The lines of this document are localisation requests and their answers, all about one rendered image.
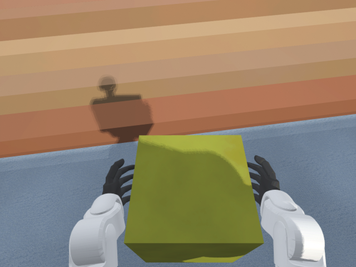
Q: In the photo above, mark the left robot hand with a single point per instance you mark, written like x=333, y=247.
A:
x=114, y=182

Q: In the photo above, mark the carton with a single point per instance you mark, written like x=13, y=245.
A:
x=192, y=200

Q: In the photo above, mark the right robot forearm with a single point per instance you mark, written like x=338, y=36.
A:
x=298, y=239

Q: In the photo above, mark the right robot hand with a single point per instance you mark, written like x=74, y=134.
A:
x=266, y=179

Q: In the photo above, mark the left robot forearm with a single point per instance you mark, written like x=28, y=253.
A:
x=93, y=240

